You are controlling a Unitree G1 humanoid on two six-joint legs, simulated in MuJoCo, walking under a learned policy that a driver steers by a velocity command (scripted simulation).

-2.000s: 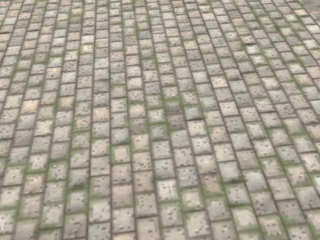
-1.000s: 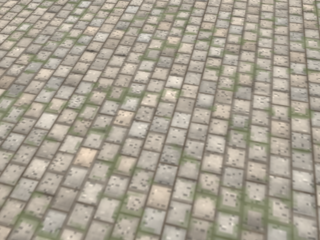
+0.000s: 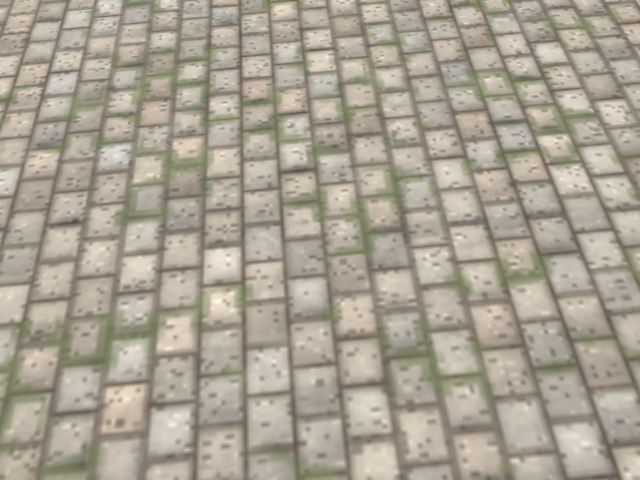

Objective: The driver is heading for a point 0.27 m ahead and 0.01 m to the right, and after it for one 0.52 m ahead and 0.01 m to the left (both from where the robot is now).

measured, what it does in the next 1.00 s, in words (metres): steps on the spot: left foot, then right foot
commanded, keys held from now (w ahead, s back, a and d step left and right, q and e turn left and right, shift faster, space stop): e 0.52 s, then q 0.48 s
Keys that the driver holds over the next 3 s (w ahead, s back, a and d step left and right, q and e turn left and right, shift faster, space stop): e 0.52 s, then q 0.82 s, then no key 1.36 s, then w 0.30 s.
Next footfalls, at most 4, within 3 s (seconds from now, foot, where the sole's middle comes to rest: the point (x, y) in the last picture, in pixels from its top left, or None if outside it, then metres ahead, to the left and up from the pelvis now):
0.24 left None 0.12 0.16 -0.77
0.64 right None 0.02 -0.09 -0.77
1.08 left None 0.08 0.15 -0.77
1.60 right None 0.09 -0.08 -0.77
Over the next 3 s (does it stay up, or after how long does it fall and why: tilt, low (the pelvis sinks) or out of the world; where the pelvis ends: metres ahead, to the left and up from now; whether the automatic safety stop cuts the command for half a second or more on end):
stays up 0.09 0.06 0.00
